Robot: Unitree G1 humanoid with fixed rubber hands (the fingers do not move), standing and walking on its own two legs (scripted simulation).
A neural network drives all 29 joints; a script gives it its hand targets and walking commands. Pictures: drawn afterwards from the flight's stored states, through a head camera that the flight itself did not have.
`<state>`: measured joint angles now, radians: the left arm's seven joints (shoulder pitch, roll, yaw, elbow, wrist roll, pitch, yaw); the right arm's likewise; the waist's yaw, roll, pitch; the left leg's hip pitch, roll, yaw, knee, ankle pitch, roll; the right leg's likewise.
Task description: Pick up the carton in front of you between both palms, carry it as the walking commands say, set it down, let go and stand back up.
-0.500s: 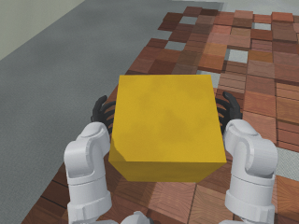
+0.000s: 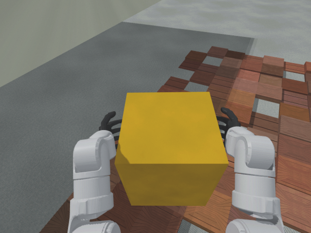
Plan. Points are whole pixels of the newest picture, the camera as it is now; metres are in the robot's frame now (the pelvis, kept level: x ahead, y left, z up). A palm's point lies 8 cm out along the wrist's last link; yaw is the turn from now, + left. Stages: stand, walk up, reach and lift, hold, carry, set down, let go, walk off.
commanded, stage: carry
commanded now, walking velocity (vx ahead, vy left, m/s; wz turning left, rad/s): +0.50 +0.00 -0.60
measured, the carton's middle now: (168, 152) +0.33 +0.02 +0.06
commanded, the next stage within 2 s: none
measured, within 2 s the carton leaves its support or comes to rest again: neither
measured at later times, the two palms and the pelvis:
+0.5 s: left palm (165, 52) +0.66 +0.04 +0.18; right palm (258, 68) +0.55 -0.24 +0.18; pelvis +0.28 +0.02 +0.04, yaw -17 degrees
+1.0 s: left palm (216, 34) +0.92 -0.18 +0.15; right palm (291, 48) +0.77 -0.44 +0.14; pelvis +0.54 -0.14 +0.04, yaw -33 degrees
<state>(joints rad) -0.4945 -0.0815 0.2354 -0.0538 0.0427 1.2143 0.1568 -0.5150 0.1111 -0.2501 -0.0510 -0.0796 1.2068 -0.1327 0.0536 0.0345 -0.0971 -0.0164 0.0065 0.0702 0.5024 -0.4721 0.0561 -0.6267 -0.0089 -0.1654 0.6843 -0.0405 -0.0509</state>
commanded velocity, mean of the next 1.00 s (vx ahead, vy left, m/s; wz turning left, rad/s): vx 0.50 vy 0.00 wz -0.60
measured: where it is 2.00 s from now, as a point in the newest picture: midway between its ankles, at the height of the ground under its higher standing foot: (233, 147)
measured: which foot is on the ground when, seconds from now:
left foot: down 0.00-0.06, up 0.08-0.28, down 0.30-0.74, up 0.76-1.00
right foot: down 0.00-0.30, up 0.32-0.72, down 0.74-1.00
